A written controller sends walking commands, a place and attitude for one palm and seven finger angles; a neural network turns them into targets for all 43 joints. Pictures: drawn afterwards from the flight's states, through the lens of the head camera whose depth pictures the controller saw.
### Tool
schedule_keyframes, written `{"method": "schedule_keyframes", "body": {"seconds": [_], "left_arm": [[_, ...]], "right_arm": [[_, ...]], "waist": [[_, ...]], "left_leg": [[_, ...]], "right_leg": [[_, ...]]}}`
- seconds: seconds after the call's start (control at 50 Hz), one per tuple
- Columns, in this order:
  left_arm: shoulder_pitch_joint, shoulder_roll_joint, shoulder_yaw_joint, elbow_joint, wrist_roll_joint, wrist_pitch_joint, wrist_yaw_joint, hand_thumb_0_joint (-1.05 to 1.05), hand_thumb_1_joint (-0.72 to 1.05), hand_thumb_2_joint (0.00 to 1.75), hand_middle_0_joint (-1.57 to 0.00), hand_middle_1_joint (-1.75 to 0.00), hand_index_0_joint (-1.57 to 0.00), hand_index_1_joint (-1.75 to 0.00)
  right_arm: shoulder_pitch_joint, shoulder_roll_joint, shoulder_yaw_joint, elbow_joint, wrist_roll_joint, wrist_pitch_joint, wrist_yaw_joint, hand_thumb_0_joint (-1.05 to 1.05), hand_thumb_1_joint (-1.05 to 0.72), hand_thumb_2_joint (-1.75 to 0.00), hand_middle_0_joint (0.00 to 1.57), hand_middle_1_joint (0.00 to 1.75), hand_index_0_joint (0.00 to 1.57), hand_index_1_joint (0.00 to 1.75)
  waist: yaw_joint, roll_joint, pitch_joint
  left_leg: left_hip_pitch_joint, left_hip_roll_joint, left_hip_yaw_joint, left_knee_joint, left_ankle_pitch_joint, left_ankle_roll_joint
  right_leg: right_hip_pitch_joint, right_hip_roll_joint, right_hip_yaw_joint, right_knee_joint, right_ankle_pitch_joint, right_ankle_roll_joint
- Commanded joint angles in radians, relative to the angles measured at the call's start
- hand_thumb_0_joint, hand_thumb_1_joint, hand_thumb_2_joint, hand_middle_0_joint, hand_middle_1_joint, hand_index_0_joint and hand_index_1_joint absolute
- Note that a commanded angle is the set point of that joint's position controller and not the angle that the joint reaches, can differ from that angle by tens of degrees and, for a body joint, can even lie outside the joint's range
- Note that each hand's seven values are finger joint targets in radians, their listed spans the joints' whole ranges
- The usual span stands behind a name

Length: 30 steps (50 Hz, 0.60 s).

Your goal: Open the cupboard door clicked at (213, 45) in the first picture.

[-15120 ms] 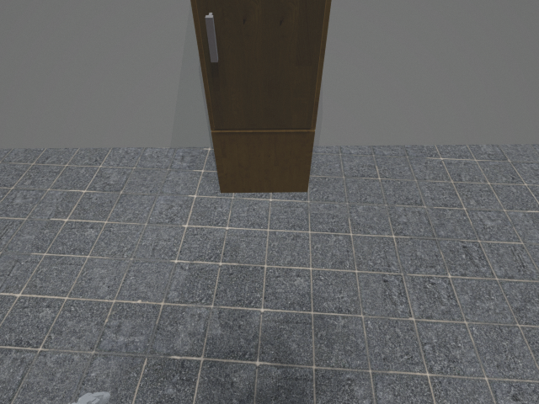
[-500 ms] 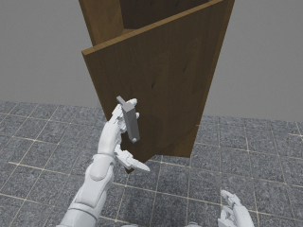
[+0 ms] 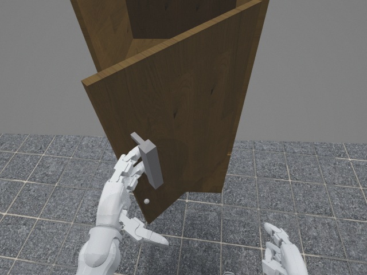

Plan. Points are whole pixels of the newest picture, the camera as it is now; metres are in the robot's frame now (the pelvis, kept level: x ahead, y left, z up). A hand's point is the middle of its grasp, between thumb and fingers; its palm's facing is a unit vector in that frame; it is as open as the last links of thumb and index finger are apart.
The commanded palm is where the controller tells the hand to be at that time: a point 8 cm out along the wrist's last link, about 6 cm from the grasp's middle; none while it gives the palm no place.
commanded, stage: slide the hand sideways off the handle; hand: left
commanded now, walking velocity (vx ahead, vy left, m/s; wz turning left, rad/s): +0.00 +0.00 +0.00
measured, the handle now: (146, 161) +0.33 +0.11 +0.08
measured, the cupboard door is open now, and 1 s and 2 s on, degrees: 46 46 46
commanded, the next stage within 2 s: draw the hand back to the body in 0.50 s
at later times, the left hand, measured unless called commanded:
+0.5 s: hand (121, 219) +0.21 +0.13 +0.07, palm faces +0.00 -1.00 -0.08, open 16.0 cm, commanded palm +0.18 +0.20 +0.07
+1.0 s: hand (85, 219) +0.20 +0.18 +0.11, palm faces +0.02 -1.00 -0.08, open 16.3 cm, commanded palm +0.16 +0.24 +0.12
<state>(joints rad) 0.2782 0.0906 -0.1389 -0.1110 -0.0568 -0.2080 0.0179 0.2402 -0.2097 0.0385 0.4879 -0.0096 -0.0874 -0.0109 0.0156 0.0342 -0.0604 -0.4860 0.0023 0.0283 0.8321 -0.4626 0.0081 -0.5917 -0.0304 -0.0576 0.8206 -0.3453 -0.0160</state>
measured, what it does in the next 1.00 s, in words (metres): stands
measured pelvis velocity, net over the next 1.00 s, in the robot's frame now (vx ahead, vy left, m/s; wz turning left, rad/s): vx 0.01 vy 0.00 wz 0.03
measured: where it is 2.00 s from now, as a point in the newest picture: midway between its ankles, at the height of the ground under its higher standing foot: outside the picture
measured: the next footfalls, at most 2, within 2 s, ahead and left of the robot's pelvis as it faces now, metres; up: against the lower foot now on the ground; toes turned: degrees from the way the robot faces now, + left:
none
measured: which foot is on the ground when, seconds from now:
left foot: down 0.00-1.00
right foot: down 0.00-1.00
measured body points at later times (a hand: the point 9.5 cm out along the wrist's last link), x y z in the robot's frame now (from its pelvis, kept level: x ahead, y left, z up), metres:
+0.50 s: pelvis +0.01 -0.02 -0.01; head +0.05 -0.04 +0.44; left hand +0.21 +0.19 +0.07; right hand +0.20 -0.25 -0.09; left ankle -0.02 +0.11 -0.70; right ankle +0.04 -0.11 -0.70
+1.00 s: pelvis +0.01 +0.00 +0.00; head +0.02 -0.01 +0.45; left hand +0.19 +0.23 +0.11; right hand +0.20 -0.21 -0.06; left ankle -0.02 +0.11 -0.70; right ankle +0.04 -0.11 -0.70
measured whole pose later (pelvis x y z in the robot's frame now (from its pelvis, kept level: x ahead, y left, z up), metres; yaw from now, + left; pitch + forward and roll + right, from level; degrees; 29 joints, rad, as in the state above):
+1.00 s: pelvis +0.01 +0.00 +0.00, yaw +1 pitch +5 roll -1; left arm 0.50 0.23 0.14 -0.32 -0.26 -0.15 -0.23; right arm 0.27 -0.23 0.06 0.50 0.04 -0.22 -0.06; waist 0.03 0.06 -0.09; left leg -0.45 0.01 -0.01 0.85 -0.48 0.01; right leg -0.53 -0.02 -0.10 0.80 -0.36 -0.01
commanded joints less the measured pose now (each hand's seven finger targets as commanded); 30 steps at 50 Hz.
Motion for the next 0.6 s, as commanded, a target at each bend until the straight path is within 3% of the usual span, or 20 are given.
{"method": "schedule_keyframes", "body": {"seconds": [0.0,0.1,0.14,0.26,0.3,0.32,0.38,0.42,0.48,0.58], "left_arm": [[-0.063,0.054,0.089,-0.261,-0.028,-0.089,-0.009,0.00,-0.50,0.30,-0.15,-0.30,-0.15,-0.30],[-0.025,0.099,0.148,-0.275,-0.055,-0.091,-0.055,0.00,-0.50,0.30,-0.15,-0.30,-0.15,-0.30],[0.038,0.108,0.177,-0.263,-0.075,-0.087,-0.074,0.00,-0.50,0.30,-0.15,-0.30,-0.15,-0.30],[0.107,0.144,0.230,-0.285,-0.115,-0.093,-0.121,0.00,-0.50,0.30,-0.15,-0.30,-0.15,-0.30],[0.171,0.173,0.278,-0.292,-0.127,-0.100,-0.132,0.00,-0.50,0.30,-0.15,-0.30,-0.15,-0.30],[0.167,0.157,0.261,-0.301,-0.133,-0.102,-0.141,0.00,-0.50,0.30,-0.15,-0.30,-0.15,-0.30],[0.186,0.176,0.293,-0.295,-0.156,-0.120,-0.165,0.00,-0.50,0.30,-0.15,-0.30,-0.15,-0.30],[0.191,0.195,0.315,-0.305,-0.170,-0.133,-0.181,0.00,-0.50,0.30,-0.15,-0.30,-0.15,-0.30],[0.136,0.192,0.294,-0.318,-0.181,-0.149,-0.202,0.00,-0.50,0.30,-0.15,-0.30,-0.15,-0.30],[0.096,0.182,0.243,-0.319,-0.185,-0.159,-0.241,0.00,-0.50,0.30,-0.15,-0.30,-0.15,-0.30]], "right_arm": [[-0.063,-0.101,-0.046,-0.166,0.001,-0.071,-0.019,0.00,-0.90,-0.90,0.20,0.30,0.20,0.30],[-0.056,-0.102,-0.046,-0.161,0.008,-0.079,-0.031,0.00,-0.90,-0.90,0.20,0.30,0.20,0.30],[-0.051,-0.103,-0.048,-0.166,0.012,-0.083,-0.035,0.00,-0.90,-0.90,0.20,0.30,0.20,0.30],[-0.054,-0.109,-0.049,-0.175,0.018,-0.091,-0.040,0.00,-0.90,-0.90,0.20,0.30,0.20,0.30],[-0.049,-0.108,-0.052,-0.177,0.020,-0.092,-0.041,0.00,-0.90,-0.90,0.20,0.30,0.20,0.30],[-0.046,-0.108,-0.051,-0.181,0.020,-0.093,-0.040,0.00,-0.90,-0.90,0.20,0.30,0.20,0.30],[-0.050,-0.114,-0.057,-0.180,0.025,-0.097,-0.044,0.00,-0.90,-0.90,0.20,0.30,0.20,0.30],[-0.049,-0.116,-0.057,-0.179,0.026,-0.102,-0.046,0.00,-0.90,-0.90,0.20,0.30,0.20,0.30],[-0.054,-0.124,-0.056,-0.176,0.031,-0.118,-0.049,0.00,-0.90,-0.90,0.20,0.30,0.20,0.30],[-0.037,-0.137,-0.058,-0.170,0.034,-0.154,-0.055,0.00,-0.90,-0.90,0.20,0.30,0.20,0.30]], "waist": [[0.001,-0.087,-0.200],[0.001,-0.059,-0.212],[0.009,-0.093,-0.210],[0.013,-0.086,-0.203],[0.025,-0.075,-0.224],[0.014,-0.084,-0.215],[0.008,-0.114,-0.191],[0.010,-0.086,-0.197],[-0.011,-0.050,-0.175],[-0.030,-0.054,-0.191]], "left_leg": [[-0.059,-0.019,-0.037,-0.117,0.216,-0.003],[-0.080,-0.027,-0.033,-0.093,0.236,-0.002],[-0.095,-0.028,-0.032,-0.087,0.244,-0.003],[-0.122,-0.033,-0.032,-0.065,0.247,-0.003],[-0.127,-0.034,-0.029,-0.054,0.256,-0.005],[-0.133,-0.035,-0.029,-0.050,0.246,-0.004],[-0.160,-0.032,-0.034,-0.032,0.215,-0.004],[-0.167,-0.035,-0.036,-0.024,0.206,-0.006],[-0.173,-0.035,-0.036,-0.009,0.180,-0.004],[-0.161,-0.031,-0.047,0.001,0.171,0.001]], "right_leg": [[0.226,0.017,0.020,-0.087,0.202,-0.012],[0.244,0.013,0.038,-0.080,0.239,-0.010],[0.262,0.013,0.041,-0.080,0.259,-0.007],[0.282,0.006,0.070,-0.083,0.276,-0.003],[0.300,0.002,0.081,-0.074,0.307,0.000],[0.292,0.000,0.084,-0.077,0.301,0.005],[0.272,-0.002,0.102,-0.088,0.248,0.011],[0.268,-0.005,0.112,-0.088,0.225,0.009],[0.222,-0.005,0.114,-0.099,0.145,0.007],[0.181,0.000,0.095,-0.091,0.099,0.005]]}}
